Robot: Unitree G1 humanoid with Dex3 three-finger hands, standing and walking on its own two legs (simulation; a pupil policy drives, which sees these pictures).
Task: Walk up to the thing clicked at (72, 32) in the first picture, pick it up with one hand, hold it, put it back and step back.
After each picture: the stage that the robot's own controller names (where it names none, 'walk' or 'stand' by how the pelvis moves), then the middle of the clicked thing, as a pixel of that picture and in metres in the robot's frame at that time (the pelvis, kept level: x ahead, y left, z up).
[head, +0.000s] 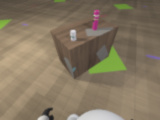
stand; (73, 35) +0.93 +0.24 -0.03
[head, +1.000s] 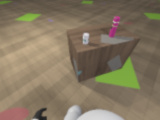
rise first; (85, 38) +0.88 +0.13 -0.02
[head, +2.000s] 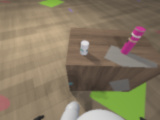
rise first; (84, 48) +0.59 +0.12 +0.01
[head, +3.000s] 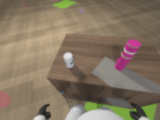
rise first; (69, 60) +0.45 +0.20 +0.00
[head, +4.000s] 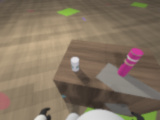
stand; (75, 64) +0.46 +0.15 -0.03
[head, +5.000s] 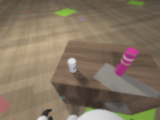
stand; (72, 65) +0.45 +0.17 -0.03
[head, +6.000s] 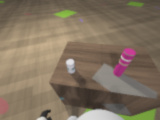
stand; (70, 66) +0.45 +0.18 -0.03
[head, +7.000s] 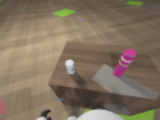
stand; (70, 67) +0.43 +0.19 -0.03
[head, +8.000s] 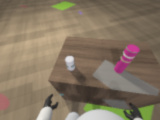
rise first; (70, 63) +0.44 +0.19 -0.03
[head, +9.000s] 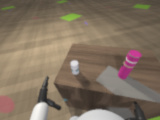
rise first; (75, 67) +0.44 +0.17 -0.03
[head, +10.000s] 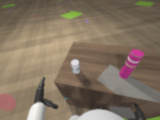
go down; (75, 66) +0.44 +0.17 -0.03
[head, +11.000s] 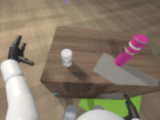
go down; (67, 58) +0.44 +0.15 +0.04
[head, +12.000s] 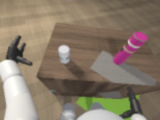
approach; (64, 54) +0.46 +0.16 +0.04
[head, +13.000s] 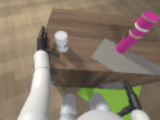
close in; (62, 42) +0.50 +0.16 +0.08
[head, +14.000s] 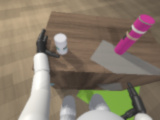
close; (61, 44) +0.49 +0.15 +0.08
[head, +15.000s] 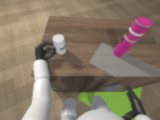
lift; (59, 45) +0.50 +0.17 +0.08
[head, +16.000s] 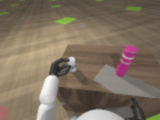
close; (71, 64) +0.47 +0.18 +0.01
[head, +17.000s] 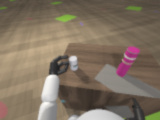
close; (73, 63) +0.48 +0.16 +0.00
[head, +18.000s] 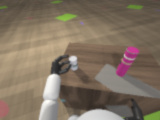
close; (73, 63) +0.48 +0.17 -0.01
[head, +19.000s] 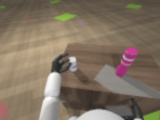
close; (72, 64) +0.48 +0.17 -0.01
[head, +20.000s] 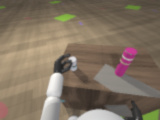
close; (73, 63) +0.48 +0.17 -0.02
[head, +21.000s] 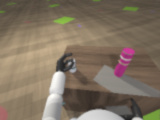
stand; (72, 65) +0.48 +0.17 -0.02
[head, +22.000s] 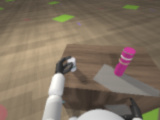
stand; (72, 64) +0.48 +0.17 -0.02
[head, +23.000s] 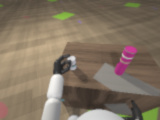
rise first; (72, 63) +0.48 +0.17 -0.01
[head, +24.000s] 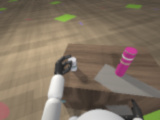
stand; (72, 64) +0.48 +0.17 -0.01
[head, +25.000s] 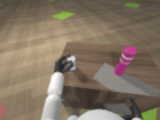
close; (71, 63) +0.48 +0.17 -0.02
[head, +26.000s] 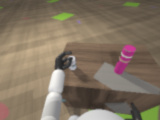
stand; (72, 63) +0.49 +0.17 -0.01
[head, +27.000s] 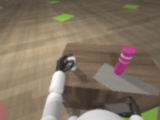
stand; (72, 63) +0.49 +0.17 -0.01
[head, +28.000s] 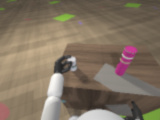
stand; (72, 64) +0.48 +0.17 -0.01
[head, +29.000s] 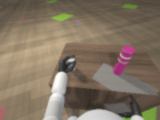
stand; (71, 63) +0.49 +0.17 -0.01
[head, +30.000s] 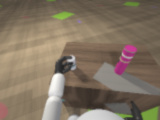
stand; (71, 62) +0.48 +0.17 -0.01
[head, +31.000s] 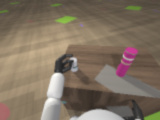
stand; (73, 64) +0.48 +0.17 -0.01
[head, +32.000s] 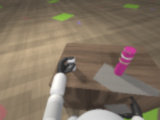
stand; (71, 63) +0.48 +0.17 -0.01
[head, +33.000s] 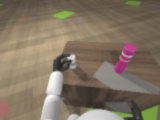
close; (72, 61) +0.49 +0.17 -0.01
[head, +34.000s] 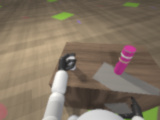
stand; (71, 63) +0.48 +0.17 -0.01
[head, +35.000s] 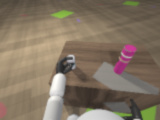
stand; (71, 62) +0.49 +0.17 -0.01
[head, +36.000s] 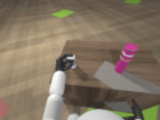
stand; (71, 61) +0.49 +0.17 -0.01
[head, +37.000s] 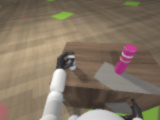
stand; (71, 62) +0.48 +0.17 -0.01
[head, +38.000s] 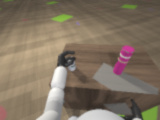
stand; (71, 63) +0.49 +0.17 -0.01
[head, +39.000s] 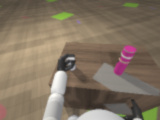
close; (71, 63) +0.48 +0.17 -0.01
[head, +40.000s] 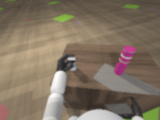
stand; (72, 63) +0.49 +0.17 -0.01
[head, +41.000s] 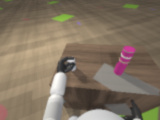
stand; (71, 63) +0.48 +0.17 -0.01
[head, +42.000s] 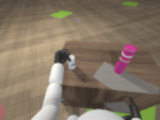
crouch; (71, 62) +0.49 +0.17 -0.01
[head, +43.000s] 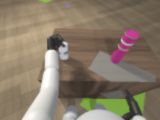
lower; (63, 50) +0.52 +0.17 +0.04
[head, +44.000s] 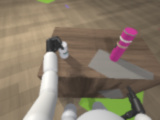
lower; (63, 50) +0.52 +0.17 +0.05
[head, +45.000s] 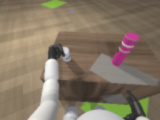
lower; (65, 54) +0.49 +0.17 +0.05
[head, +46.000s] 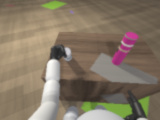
lower; (66, 54) +0.49 +0.16 +0.05
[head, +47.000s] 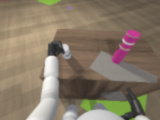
lower; (65, 52) +0.51 +0.16 +0.05
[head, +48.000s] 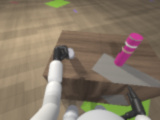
lower; (69, 53) +0.49 +0.15 +0.05
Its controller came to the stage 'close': yes
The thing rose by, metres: 0.01
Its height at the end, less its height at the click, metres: +0.01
